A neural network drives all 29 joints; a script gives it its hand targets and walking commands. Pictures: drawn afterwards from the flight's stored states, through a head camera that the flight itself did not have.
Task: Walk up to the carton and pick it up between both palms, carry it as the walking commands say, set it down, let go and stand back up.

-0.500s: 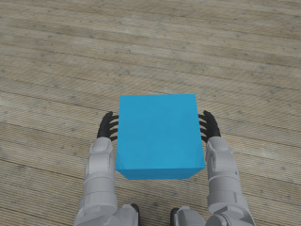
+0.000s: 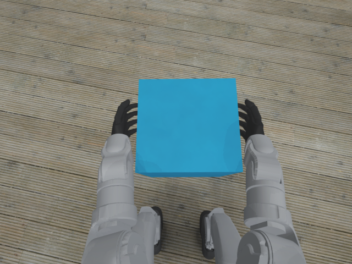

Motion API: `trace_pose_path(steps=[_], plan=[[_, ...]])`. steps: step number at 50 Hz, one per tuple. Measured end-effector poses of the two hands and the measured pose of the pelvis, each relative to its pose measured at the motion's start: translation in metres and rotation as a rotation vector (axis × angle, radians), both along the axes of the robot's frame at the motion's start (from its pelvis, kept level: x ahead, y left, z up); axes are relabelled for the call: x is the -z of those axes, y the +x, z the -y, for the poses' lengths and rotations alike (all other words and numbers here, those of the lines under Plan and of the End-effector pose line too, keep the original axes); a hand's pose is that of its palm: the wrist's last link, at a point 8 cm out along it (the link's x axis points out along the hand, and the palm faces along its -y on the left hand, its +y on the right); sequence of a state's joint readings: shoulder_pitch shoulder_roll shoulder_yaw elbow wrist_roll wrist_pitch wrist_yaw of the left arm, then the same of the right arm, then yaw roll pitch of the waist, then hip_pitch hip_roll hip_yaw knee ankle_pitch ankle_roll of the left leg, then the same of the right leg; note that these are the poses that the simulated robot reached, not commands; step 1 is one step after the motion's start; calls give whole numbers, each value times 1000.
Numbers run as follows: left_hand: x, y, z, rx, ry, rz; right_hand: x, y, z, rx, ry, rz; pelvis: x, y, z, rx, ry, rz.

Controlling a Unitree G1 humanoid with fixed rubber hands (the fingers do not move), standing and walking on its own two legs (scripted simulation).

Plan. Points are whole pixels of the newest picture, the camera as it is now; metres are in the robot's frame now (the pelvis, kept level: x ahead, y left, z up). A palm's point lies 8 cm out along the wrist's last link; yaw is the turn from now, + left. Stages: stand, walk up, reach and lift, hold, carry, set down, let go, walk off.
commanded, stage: set down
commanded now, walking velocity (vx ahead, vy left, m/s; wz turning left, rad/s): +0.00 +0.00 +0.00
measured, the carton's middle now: (186, 136) +0.41 -0.01 -0.13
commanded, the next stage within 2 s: none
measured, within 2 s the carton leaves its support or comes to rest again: neither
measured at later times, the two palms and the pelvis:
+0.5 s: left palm (133, 131) +0.43 +0.13 -0.14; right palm (244, 134) +0.42 -0.16 -0.14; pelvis -0.02 +0.00 -0.08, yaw +0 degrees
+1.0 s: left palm (140, 131) +0.46 +0.13 -0.23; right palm (235, 135) +0.44 -0.17 -0.23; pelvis -0.03 +0.00 -0.15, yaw -1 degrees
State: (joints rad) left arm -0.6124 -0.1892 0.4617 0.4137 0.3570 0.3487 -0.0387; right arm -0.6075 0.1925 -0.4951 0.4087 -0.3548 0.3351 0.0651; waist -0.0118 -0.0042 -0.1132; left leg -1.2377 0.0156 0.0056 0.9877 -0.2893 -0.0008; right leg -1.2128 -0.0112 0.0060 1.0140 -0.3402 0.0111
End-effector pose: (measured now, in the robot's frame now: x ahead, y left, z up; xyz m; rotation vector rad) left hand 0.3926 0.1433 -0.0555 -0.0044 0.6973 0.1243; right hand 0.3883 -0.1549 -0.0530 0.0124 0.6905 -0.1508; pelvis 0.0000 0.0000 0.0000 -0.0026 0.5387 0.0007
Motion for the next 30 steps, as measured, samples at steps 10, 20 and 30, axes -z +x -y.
trace_pose_path(steps=[10,20,30], plan=[[34,14,4,7,-2,-1,34,12,4,10,5,-1,33,-7,-2,4,-2,-90],[67,28,8,15,2,4,67,23,8,17,8,2,64,-13,0,9,1,-161],[101,39,9,19,5,4,102,33,9,22,9,1,94,-18,3,8,1,-218]])
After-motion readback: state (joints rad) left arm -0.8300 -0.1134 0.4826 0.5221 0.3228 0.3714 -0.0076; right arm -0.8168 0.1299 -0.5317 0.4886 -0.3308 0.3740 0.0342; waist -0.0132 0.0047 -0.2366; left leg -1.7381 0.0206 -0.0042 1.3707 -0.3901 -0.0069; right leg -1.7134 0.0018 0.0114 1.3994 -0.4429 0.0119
